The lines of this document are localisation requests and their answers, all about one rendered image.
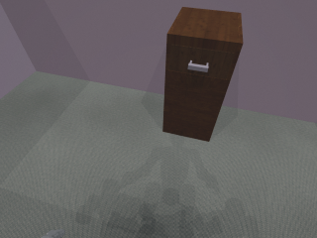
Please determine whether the drawer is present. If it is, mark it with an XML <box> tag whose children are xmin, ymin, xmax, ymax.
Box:
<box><xmin>169</xmin><ymin>44</ymin><xmax>235</xmax><ymax>79</ymax></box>

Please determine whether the handle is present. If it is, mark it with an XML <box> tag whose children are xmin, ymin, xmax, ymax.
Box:
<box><xmin>187</xmin><ymin>60</ymin><xmax>209</xmax><ymax>72</ymax></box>

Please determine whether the cabinet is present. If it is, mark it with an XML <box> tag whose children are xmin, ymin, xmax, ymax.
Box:
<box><xmin>162</xmin><ymin>7</ymin><xmax>244</xmax><ymax>142</ymax></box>

